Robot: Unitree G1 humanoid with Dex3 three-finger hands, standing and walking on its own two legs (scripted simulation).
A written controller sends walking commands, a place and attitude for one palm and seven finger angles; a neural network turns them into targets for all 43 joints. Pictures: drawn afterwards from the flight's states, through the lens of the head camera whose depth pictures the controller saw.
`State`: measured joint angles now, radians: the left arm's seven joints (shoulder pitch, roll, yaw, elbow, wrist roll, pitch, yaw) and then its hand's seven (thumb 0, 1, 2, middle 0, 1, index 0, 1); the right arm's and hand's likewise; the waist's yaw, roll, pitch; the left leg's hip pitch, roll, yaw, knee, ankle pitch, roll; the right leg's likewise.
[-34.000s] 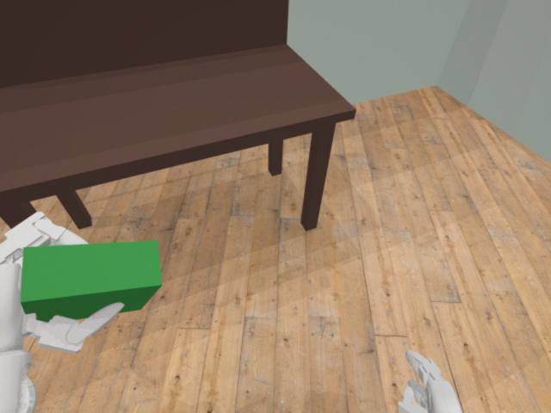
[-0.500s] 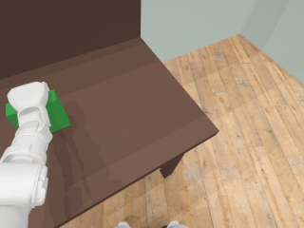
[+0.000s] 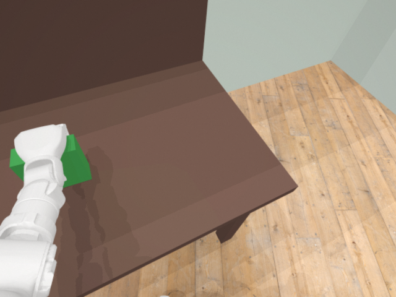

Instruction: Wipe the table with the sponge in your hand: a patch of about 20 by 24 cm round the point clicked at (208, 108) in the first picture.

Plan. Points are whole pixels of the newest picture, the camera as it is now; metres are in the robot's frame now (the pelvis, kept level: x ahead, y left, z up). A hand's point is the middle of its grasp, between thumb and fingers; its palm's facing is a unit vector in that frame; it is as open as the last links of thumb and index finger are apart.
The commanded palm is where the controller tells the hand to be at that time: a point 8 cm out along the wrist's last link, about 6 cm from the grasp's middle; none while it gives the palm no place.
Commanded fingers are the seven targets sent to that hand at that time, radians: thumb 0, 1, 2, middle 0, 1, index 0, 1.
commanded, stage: wipe back along the first lane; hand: left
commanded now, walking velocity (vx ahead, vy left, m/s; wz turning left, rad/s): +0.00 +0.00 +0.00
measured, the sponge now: (58, 170) +0.39 +0.34 -0.05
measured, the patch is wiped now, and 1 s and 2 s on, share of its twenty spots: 1.00 1.00 1.00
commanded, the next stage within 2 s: none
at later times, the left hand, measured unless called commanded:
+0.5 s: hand (52, 174) +0.36 +0.32 -0.01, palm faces -0.07 -0.01 -1.00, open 9.5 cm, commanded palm +0.31 +0.29 +0.01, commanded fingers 0.00 0.10 1.30 -1.20 -1.60 -1.20 -1.60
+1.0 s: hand (58, 198) +0.31 +0.29 -0.01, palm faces -0.05 -0.01 -1.00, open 9.5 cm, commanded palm +0.25 +0.26 +0.01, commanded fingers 0.00 0.10 1.30 -1.20 -1.60 -1.20 -1.60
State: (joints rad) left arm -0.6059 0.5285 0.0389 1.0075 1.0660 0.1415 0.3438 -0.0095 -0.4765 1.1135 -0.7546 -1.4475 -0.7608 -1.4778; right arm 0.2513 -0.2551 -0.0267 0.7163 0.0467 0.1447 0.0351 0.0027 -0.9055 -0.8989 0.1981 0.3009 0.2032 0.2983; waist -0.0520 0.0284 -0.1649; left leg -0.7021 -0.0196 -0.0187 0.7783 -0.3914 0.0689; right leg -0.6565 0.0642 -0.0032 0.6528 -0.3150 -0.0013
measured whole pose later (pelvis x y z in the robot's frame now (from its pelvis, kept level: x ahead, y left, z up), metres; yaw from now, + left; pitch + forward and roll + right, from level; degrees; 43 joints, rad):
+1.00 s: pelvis +0.00 +0.00 +0.00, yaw +1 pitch +12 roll -3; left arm -0.21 0.36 -0.12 0.55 1.01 0.35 0.36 0.00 -0.42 1.07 -0.72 -1.48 -0.72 -1.50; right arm 0.15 -0.24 0.00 0.64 0.07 0.15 0.02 0.01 -0.91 -0.90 0.20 0.30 0.20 0.30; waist 0.03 0.05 -0.17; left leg -0.57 -0.04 -0.03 0.76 -0.40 0.06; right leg -0.53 0.05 -0.01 0.67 -0.34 -0.01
